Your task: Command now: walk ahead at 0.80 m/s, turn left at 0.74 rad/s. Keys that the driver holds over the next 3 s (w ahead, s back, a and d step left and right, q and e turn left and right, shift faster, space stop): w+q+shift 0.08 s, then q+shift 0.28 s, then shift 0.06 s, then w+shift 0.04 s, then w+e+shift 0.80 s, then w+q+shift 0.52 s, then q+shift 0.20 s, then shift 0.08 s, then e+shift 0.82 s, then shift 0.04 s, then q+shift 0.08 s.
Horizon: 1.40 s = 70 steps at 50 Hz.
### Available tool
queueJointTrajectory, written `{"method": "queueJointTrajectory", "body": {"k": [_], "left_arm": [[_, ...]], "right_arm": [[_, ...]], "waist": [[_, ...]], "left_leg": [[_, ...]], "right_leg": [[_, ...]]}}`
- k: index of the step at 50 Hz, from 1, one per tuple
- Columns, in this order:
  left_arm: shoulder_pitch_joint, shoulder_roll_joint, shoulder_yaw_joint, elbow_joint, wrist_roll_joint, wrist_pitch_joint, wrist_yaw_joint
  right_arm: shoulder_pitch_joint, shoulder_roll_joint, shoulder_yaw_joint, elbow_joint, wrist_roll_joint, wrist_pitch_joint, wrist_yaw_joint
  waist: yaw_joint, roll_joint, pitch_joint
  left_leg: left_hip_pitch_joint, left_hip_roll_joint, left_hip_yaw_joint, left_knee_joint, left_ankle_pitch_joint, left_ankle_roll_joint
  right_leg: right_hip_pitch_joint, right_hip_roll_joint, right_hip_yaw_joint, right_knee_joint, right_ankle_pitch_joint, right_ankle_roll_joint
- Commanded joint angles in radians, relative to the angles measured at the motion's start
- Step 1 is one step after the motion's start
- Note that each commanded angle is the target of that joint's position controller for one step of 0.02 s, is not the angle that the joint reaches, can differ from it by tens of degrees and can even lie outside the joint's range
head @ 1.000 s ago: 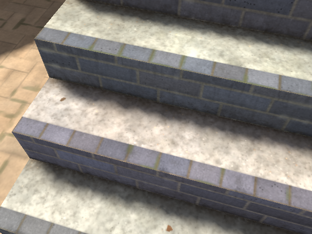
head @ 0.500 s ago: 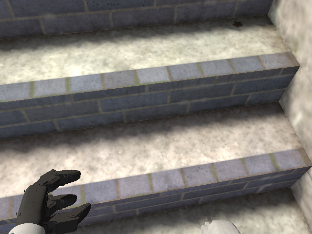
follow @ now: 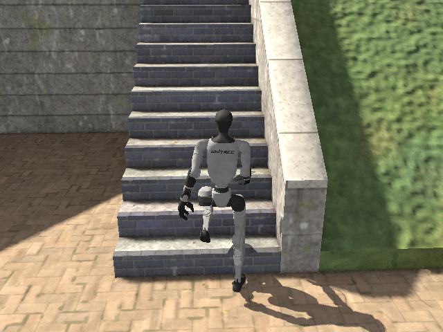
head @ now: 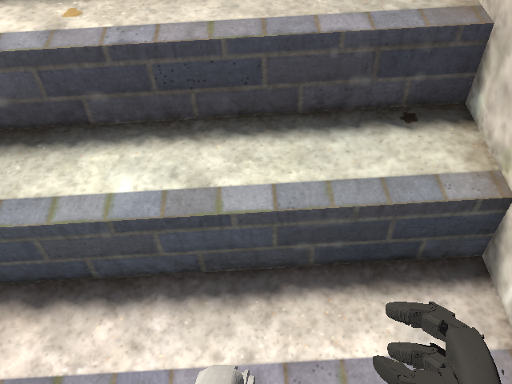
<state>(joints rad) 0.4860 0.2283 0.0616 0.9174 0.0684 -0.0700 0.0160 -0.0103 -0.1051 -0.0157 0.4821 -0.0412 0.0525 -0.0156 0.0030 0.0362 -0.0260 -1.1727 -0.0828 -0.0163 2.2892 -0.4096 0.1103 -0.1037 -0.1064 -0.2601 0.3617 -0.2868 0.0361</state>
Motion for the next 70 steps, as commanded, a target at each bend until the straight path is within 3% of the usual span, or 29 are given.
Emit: {"method": "queueJointTrajectory", "body": {"k": [1, 4, 7, 8, 10, 11, 16, 20, 24, 28, 29, 31, 33, 34, 36, 41, 45, 47, 48, 50, 51, 53, 57, 60, 62, 63, 65, 67, 70], "left_arm": [[-0.130, 0.066, 0.001, -0.043, 0.005, -0.038, -0.002], [-0.178, 0.167, 0.018, -0.087, -0.039, -0.019, 0.033], [-0.176, 0.351, 0.054, -0.159, -0.078, 0.009, 0.021], [-0.210, 0.381, 0.075, -0.194, -0.106, 0.007, -0.021], [-0.394, 0.167, 0.054, -0.372, -0.051, -0.010, -0.110], [-0.350, 0.091, 0.045, -0.292, -0.055, 0.012, -0.132], [-0.324, 0.083, -0.040, -0.380, -0.059, -0.026, -0.006], [-0.468, 0.012, -0.101, -0.465, -0.083, 0.011, -0.034], [-0.613, -0.031, -0.113, -0.489, -0.056, 0.100, -0.075], [-0.600, 0.019, -0.084, -0.469, -0.037, 0.155, -0.113], [-0.462, -0.061, -0.095, -0.332, -0.019, 0.113, -0.040], [-0.253, 0.061, -0.060, -0.287, -0.066, 0.067, -0.007], [0.037, 0.207, -0.003, -0.115, -0.037, 0.065, 0.025], [-0.105, 0.143, -0.018, -0.100, -0.046, 0.076, 0.040], [-0.233, -0.019, -0.041, -0.133, -0.034, 0.060, 0.055], [-0.091, 0.063, -0.004, -0.073, -0.028, -0.053, 0.045], [-0.178, 0.085, 0.007, -0.143, -0.028, -0.058, 0.080], [-0.357, 0.176, 0.033, -0.177, -0.051, -0.088, 0.026], [-0.378, 0.128, 0.033, -0.187, -0.044, -0.103, -0.020], [-0.429, 0.045, 0.021, -0.274, -0.091, -0.093, -0.010], [-0.280, 0.057, 0.018, -0.277, -0.117, -0.056, -0.007], [-0.404, -0.031, -0.009, -0.354, -0.066, 0.020, 0.026], [-0.756, -0.121, -0.078, -0.575, -0.017, 0.037, 0.035], [0.065, 0.083, -0.010, -0.337, -0.011, 0.084, -0.006], [0.050, 0.289, 0.064, -0.316, 0.007, 0.082, -0.020], [-0.187, 0.307, 0.069, -0.366, -0.024, 0.090, 0.004], [-0.189, 0.235, 0.061, -0.286, -0.053, 0.090, 0.032], [-0.160, 0.182, 0.039, -0.183, -0.030, 0.017, 0.009], [-0.240, 0.068, 0.005, -0.107, -0.013, -0.041, -0.041]], "right_arm": [[-0.205, -0.029, 0.006, -0.150, 0.005, 0.005, -0.009], [-0.167, -0.001, 0.039, -0.159, 0.007, 0.011, 0.016], [0.305, -0.134, -0.013, 0.010, 0.018, 0.018, 0.005], [0.315, -0.185, -0.037, 0.015, 0.017, 0.014, 0.010], [0.166, -0.417, -0.138, -0.015, 0.042, 0.018, -0.001], [0.409, -0.411, -0.107, 0.024, 0.010, 0.016, 0.039], [0.218, -0.159, -0.003, 0.364, -0.019, -0.105, 0.164], [0.422, -0.173, 0.018, 0.448, -0.076, -0.149, 0.133], [0.552, -0.237, 0.022, 0.441, -0.028, -0.159, 0.143], [0.515, -0.354, -0.007, 0.447, 0.041, -0.180, 0.148], [0.521, -0.328, -0.061, 0.381, 0.087, -0.146, -0.006], [0.394, -0.381, -0.073, 0.356, 0.062, -0.143, -0.057], [0.162, -0.276, -0.049, 0.196, 0.048, -0.146, -0.002], [-0.025, -0.138, -0.014, 0.104, -0.018, -0.150, 0.012], [-0.040, -0.015, 0.043, -0.005, -0.049, -0.161, 0.047], [-0.108, -0.072, 0.061, -0.113, -0.060, -0.151, 0.004], [-0.079, -0.071, 0.075, -0.113, 0.035, -0.155, 0.007], [0.450, -0.165, 0.009, 0.032, 0.075, -0.165, -0.019], [0.525, -0.231, -0.024, 0.131, 0.059, -0.182, -0.015], [0.364, -0.214, -0.022, 0.197, -0.035, -0.183, 0.001], [0.301, -0.214, -0.035, 0.194, -0.075, -0.187, 0.000], [0.301, -0.139, -0.038, 0.247, -0.051, -0.221, -0.007], [0.176, -0.040, 0.002, 0.432, 0.004, -0.235, 0.035], [0.036, -0.460, -0.078, 0.286, 0.095, -0.231, -0.017], [0.007, -0.426, -0.100, 0.180, 0.082, -0.220, 0.023], [0.050, -0.293, -0.064, 0.111, 0.006, -0.230, 0.076], [0.037, -0.163, -0.018, 0.051, -0.069, -0.225, 0.095], [0.018, 0.022, 0.055, -0.013, -0.063, -0.199, 0.049], [-0.014, -0.008, 0.054, -0.014, -0.001, -0.146, -0.003]], "waist": [[-0.067, -0.045, 0.139], [-0.068, -0.079, 0.019], [-0.171, -0.265, -0.370], [-0.200, -0.208, -0.395], [-0.139, 0.124, -0.321], [-0.289, -0.015, -0.065], [0.159, -0.101, -0.046], [0.120, -0.115, -0.043], [0.030, 0.103, -0.045], [0.098, 0.176, -0.132], [0.029, -0.019, -0.303], [0.171, 0.189, -0.316], [0.296, -0.269, -0.203], [0.205, -0.435, -0.037], [0.077, -0.063, 0.088], [0.036, 0.080, 0.107], [0.001, 0.064, -0.025], [-0.339, 0.147, -0.335], [-0.299, 0.304, -0.392], [-0.111, 0.078, -0.072], [-0.012, -0.004, -0.235], [-0.008, -0.016, -0.178], [0.113, -0.012, 0.264], [0.395, 0.155, -0.308], [0.382, -0.209, -0.386], [0.203, -0.520, -0.431], [0.123, -0.207, -0.352], [-0.001, -0.059, 0.006], [-0.045, -0.093, 0.152]], "left_leg": [[-0.042, 0.062, 0.041, -0.255, 0.006, 0.022], [0.354, 0.088, 0.190, -0.846, -0.157, 0.032], [0.729, -0.115, 0.203, -0.919, -0.334, 0.070], [0.821, -0.155, 0.032, -1.183, -0.266, 0.096], [0.974, 0.126, -1.108, -2.000, -0.717, 0.211], [0.941, 0.215, -1.174, -1.982, -0.299, 0.089], [0.681, 0.121, -0.442, -1.810, 0.385, 0.040], [0.516, -0.001, -0.285, -1.857, 0.257, 0.005], [0.643, 0.164, -0.410, -1.995, 0.308, 0.165], [0.969, 0.371, -0.343, -2.029, 1.543, 0.293], [1.220, 0.237, -0.079, -1.884, 1.744, 0.088], [1.303, 0.320, -0.125, -1.609, 1.855, 0.059], [0.691, 0.046, 0.054, -0.987, 1.085, -0.042], [0.446, -0.079, -0.038, -0.582, 0.262, -0.098], [0.258, -0.018, -0.222, -0.290, 0.047, -0.096], [0.115, 0.044, -0.184, -0.397, -0.340, -0.102], [0.890, 0.066, 0.029, -1.231, -0.008, -0.141], [1.560, 0.138, -0.038, -1.709, 0.520, -0.041], [1.823, 0.220, -0.113, -1.791, 0.713, 0.002], [1.732, 0.356, -0.093, -1.797, 1.354, 0.007], [1.846, 0.482, -0.159, -1.695, 1.459, 0.084], [1.547, 0.534, -0.211, -1.943, 0.568, 0.106], [0.873, 0.321, 0.215, -2.324, 0.654, -0.065], [0.765, 0.400, 0.233, -1.827, 2.528, 0.080], [0.688, 0.210, 0.169, -0.920, 1.805, 0.003], [0.419, -0.013, 0.039, -0.498, 0.396, -0.063], [0.244, 0.032, -0.109, -0.072, 0.358, -0.045], [-0.048, 0.077, -0.083, 0.082, 0.210, -0.015], [-0.076, 0.058, 0.016, 0.080, -0.002, 0.001]], "right_leg": [[-0.122, -0.188, 0.031, -0.349, 0.073, -0.124], [-0.085, -0.128, -0.082, -0.416, 0.603, -0.178], [0.223, -0.281, -0.051, 0.319, 2.135, -0.236], [0.109, -0.262, 0.004, 0.585, 1.979, -0.213], [-0.631, 0.133, 0.296, 1.355, 0.199, -0.061], [-1.105, 0.330, 0.802, 1.867, 0.416, -0.151], [-1.182, 0.147, 0.457, 1.779, 0.215, -0.153], [-1.083, 0.132, 0.298, 1.700, 0.182, -0.137], [-1.100, 0.129, 0.175, 1.607, -0.083, -0.056], [-0.811, 0.225, 0.025, 1.097, -0.273, -0.035], [-0.626, 0.273, -0.045, 0.967, -0.551, -0.128], [-0.464, 0.239, 0.188, 0.731, -0.564, -0.199], [-0.185, 0.087, 0.783, 0.295, -0.601, -0.386], [-0.333, 0.062, 1.103, 0.062, -0.474, -0.445], [-0.495, 0.106, 1.048, 0.192, -0.358, -0.400], [-0.399, 0.152, 0.870, 0.149, 0.013, -0.332], [-0.666, 0.131, 0.760, 0.031, 0.787, -0.334], [-0.720, 0.248, 0.608, 0.646, 0.955, -0.227], [-0.894, 0.333, 0.440, 1.040, 0.054, -0.136], [-1.162, 0.265, 0.362, 1.470, -0.163, -0.153], [-1.273, 0.196, 0.327, 1.670, -0.258, -0.129], [-1.327, 0.125, 0.378, 1.910, -0.396, -0.141], [-1.144, 0.096, 0.250, 1.432, -0.418, -0.209], [-0.017, 0.285, 0.057, 1.198, -0.132, -0.172], [0.036, 0.280, 0.503, 0.519, -0.322, -0.329], [0.145, 0.090, 1.032, 0.105, -0.201, -0.448], [0.002, 0.058, 1.075, 0.055, -0.476, -0.422], [-0.195, 0.017, 0.861, 0.103, -0.032, -0.335], [-0.414, -0.005, 0.560, -0.072, 0.083, -0.273]]}}
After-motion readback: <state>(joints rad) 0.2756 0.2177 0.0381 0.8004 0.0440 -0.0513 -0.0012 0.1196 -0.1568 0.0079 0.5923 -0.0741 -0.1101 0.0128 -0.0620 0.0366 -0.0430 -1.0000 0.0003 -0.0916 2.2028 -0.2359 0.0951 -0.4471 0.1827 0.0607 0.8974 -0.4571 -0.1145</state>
